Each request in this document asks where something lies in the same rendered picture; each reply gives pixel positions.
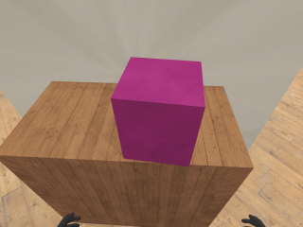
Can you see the pedestal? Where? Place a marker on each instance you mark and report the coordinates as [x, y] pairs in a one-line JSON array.
[[67, 150]]

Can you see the carton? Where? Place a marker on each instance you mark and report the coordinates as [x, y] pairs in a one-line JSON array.
[[158, 106]]

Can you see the robot left hand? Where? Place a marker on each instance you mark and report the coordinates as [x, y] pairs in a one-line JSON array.
[[69, 218]]

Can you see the robot right hand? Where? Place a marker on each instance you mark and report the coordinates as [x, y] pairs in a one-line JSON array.
[[253, 220]]

